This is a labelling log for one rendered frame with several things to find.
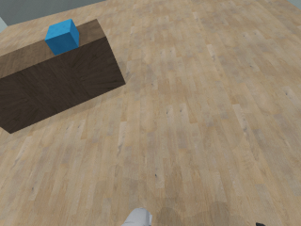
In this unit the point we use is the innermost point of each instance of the pedestal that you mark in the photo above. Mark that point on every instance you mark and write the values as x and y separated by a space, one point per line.
36 84

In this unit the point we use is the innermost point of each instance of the left robot thigh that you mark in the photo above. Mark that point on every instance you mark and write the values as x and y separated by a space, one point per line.
138 217

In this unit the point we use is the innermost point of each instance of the carton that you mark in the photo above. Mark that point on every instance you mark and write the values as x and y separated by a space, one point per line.
62 37

